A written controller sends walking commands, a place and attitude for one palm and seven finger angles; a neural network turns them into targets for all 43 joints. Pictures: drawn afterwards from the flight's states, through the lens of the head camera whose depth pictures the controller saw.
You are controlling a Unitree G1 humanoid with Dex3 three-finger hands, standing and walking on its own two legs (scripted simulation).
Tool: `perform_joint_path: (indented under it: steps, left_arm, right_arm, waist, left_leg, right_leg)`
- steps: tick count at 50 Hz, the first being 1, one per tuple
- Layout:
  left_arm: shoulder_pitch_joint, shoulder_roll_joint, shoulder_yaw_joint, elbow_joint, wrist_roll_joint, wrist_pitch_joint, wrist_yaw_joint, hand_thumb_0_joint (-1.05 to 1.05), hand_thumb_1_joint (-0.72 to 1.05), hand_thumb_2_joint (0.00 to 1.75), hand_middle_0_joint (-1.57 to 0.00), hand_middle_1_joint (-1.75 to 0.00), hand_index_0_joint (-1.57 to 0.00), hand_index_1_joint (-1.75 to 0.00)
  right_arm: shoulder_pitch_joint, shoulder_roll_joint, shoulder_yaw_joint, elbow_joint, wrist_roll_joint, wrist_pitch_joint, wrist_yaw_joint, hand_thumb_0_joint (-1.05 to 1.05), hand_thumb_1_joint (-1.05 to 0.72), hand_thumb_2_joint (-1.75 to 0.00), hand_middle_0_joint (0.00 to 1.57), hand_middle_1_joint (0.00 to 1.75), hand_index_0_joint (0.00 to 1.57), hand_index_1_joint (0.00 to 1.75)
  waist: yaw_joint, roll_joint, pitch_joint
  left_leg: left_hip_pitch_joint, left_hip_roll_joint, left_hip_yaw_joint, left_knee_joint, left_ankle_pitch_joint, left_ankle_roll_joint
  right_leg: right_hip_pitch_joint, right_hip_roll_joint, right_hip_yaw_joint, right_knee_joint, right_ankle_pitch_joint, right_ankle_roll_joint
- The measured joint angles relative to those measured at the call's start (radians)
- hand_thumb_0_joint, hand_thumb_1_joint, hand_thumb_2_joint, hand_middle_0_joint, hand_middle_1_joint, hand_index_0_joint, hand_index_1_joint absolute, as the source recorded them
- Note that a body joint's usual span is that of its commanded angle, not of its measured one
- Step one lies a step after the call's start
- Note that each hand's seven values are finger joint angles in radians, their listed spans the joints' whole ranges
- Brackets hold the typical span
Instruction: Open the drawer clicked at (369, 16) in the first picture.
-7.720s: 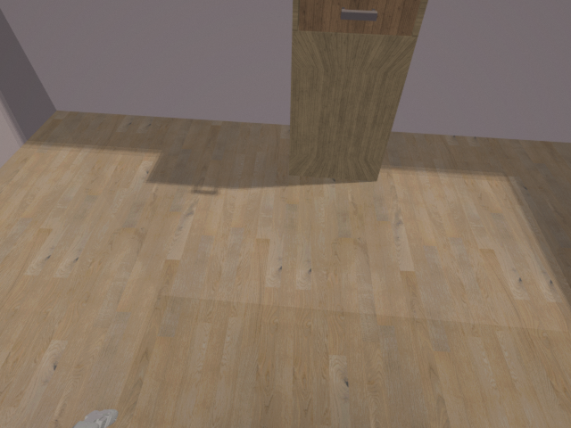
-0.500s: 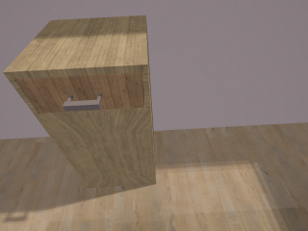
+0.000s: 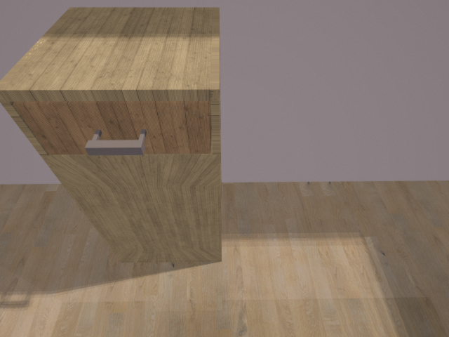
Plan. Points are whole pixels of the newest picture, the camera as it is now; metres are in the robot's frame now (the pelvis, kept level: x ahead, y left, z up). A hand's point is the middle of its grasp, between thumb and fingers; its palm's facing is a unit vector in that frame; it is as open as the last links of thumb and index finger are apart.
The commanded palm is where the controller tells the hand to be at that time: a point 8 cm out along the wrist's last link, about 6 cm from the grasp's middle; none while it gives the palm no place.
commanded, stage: come to a stop and stand still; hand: left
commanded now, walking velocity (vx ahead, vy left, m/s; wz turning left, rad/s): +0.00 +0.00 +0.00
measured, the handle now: (118, 140) +0.50 +0.28 +0.04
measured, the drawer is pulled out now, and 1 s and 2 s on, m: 0.00 0.00 0.00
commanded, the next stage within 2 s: look again from close up in 0.54 s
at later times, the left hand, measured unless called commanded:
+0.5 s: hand out of the picture +0.03 +0.18 -0.17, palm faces +0.04 -0.98 -0.21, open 7.3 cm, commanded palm none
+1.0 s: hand out of the picture +0.04 +0.22 -0.18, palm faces -0.01 -0.97 -0.22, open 7.3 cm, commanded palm none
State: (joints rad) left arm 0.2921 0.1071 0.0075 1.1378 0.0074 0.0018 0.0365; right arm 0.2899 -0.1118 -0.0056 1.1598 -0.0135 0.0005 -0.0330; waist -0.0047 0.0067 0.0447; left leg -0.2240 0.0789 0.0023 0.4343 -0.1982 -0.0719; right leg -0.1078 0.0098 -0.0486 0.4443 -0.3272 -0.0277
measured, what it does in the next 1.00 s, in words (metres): stands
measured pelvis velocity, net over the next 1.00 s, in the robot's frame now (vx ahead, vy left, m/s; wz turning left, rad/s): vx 0.01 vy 0.04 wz -0.02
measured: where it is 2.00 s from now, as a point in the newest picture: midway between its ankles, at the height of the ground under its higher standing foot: outside the picture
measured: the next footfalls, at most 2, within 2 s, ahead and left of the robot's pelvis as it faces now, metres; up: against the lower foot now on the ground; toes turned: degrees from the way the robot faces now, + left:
none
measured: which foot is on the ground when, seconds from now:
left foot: down 0.00-1.00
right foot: down 0.00-1.00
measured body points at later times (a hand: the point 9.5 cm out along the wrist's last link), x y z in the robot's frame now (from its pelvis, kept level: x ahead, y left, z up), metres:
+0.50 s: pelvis +0.03 +0.01 +0.00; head +0.05 +0.00 +0.45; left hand +0.03 +0.23 -0.16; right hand +0.04 -0.22 -0.16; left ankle +0.02 +0.17 -0.74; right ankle -0.05 -0.10 -0.74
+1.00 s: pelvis +0.01 +0.04 -0.01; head +0.02 +0.04 +0.44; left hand +0.04 +0.27 -0.17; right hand +0.04 -0.20 -0.16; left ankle +0.02 +0.16 -0.74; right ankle -0.05 -0.10 -0.74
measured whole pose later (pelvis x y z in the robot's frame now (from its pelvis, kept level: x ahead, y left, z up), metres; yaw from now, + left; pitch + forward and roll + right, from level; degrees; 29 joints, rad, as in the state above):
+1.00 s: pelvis +0.01 +0.04 -0.01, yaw -1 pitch -1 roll +0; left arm 0.28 0.19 -0.01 1.02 0.02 0.00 0.04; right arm 0.24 -0.18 0.01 1.03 -0.02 0.00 -0.01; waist 0.00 -0.01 0.04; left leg -0.28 0.04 0.05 0.60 -0.30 0.00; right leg -0.14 -0.03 -0.02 0.55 -0.40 0.02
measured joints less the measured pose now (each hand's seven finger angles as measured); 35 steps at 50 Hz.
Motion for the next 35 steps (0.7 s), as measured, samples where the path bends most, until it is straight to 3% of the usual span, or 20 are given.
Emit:
perform_joint_path:
  steps: [12, 32, 35]
  left_arm:
    - [-0.001, 0.022, 0.001, -0.013, 0.004, -0.006, 0.004, 0.00, 0.91, 0.90, -0.20, -0.30, -0.20, -0.30]
    - [-0.020, 0.046, 0.001, -0.025, 0.003, -0.008, 0.005, 0.00, 0.91, 0.90, -0.20, -0.30, -0.20, -0.30]
    - [-0.007, 0.033, -0.006, -0.049, 0.016, -0.038, 0.022, 0.00, 0.91, 0.90, -0.20, -0.30, -0.20, -0.30]
  right_arm:
    - [-0.050, -0.042, -0.003, -0.017, 0.000, -0.003, -0.005, 0.01, -0.92, -0.90, 0.20, 0.30, 0.20, 0.29]
    - [-0.051, -0.048, 0.007, -0.014, 0.001, -0.004, -0.002, 0.01, -0.92, -0.90, 0.20, 0.30, 0.20, 0.29]
    - [-0.052, -0.066, 0.000, -0.059, 0.000, 0.005, 0.011, 0.01, -0.92, -0.90, 0.20, 0.30, 0.20, 0.29]
  waist:
    - [0.011, -0.013, -0.006]
    - [0.009, -0.013, -0.003]
    - [0.008, 0.015, 0.000]
  left_leg:
    - [0.029, -0.016, 0.012, -0.001, -0.029, 0.010]
    - [0.061, -0.025, 0.016, -0.017, -0.040, 0.014]
    - [-0.026, -0.009, 0.019, 0.109, -0.078, 0.048]
  right_leg:
    - [0.032, -0.018, 0.009, -0.010, -0.021, 0.013]
    - [0.068, -0.027, 0.010, -0.036, -0.027, 0.019]
    - [0.036, -0.008, 0.010, -0.026, -0.020, 0.023]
